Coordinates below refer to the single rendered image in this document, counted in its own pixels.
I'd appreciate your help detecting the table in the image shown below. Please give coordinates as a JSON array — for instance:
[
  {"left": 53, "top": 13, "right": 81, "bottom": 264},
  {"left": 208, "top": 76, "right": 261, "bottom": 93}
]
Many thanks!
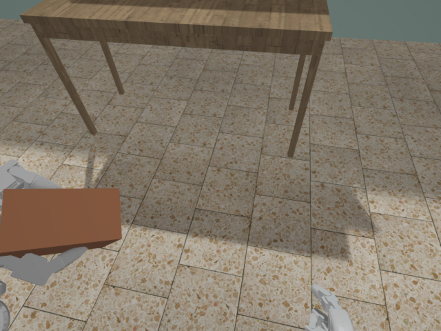
[{"left": 20, "top": 0, "right": 333, "bottom": 158}]

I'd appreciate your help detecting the robot left hand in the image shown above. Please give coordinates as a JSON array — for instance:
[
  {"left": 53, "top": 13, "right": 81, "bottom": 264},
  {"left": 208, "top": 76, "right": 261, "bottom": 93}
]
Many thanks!
[{"left": 0, "top": 160, "right": 88, "bottom": 286}]

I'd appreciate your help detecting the sponge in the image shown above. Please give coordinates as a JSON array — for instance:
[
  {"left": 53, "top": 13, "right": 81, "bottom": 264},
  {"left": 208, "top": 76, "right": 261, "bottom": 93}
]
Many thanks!
[{"left": 0, "top": 188, "right": 122, "bottom": 259}]

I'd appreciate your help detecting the robot right hand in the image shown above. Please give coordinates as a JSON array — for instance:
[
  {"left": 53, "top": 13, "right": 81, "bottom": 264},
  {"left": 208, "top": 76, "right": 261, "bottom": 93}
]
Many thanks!
[{"left": 305, "top": 284, "right": 355, "bottom": 331}]

